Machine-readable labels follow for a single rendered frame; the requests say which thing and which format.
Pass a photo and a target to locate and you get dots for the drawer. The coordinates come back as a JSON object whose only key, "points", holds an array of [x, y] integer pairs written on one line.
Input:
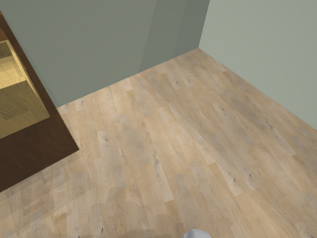
{"points": [[20, 104]]}

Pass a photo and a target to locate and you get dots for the cabinet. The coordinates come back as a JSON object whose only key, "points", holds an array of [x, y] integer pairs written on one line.
{"points": [[36, 147]]}

